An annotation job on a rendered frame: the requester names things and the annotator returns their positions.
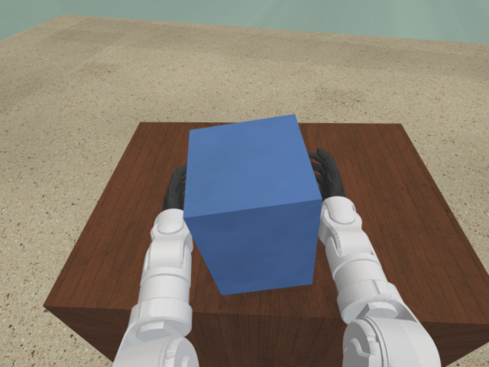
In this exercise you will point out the robot right hand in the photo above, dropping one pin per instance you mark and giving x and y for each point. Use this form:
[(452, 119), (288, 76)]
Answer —
[(329, 180)]

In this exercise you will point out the pedestal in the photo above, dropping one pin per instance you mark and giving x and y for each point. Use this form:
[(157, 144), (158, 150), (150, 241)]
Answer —
[(419, 243)]

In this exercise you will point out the robot left hand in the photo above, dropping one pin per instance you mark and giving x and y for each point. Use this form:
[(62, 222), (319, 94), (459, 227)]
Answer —
[(174, 197)]

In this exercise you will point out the robot left forearm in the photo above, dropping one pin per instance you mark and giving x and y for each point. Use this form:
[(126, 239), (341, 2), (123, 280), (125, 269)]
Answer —
[(163, 304)]

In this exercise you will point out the robot left upper arm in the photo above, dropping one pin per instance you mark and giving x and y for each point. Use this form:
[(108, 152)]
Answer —
[(168, 351)]

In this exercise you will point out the carton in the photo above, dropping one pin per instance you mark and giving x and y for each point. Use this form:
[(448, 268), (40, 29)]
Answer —
[(252, 204)]

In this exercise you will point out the robot right forearm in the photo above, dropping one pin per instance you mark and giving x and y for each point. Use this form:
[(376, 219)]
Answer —
[(363, 289)]

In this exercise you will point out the robot right upper arm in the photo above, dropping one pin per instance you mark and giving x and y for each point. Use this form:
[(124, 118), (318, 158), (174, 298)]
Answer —
[(385, 342)]

